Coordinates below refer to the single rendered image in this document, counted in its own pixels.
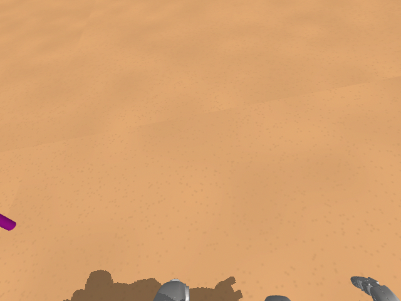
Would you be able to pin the right robot hand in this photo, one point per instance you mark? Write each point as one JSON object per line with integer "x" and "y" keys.
{"x": 374, "y": 289}

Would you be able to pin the can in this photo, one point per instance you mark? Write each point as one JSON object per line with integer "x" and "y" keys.
{"x": 6, "y": 223}

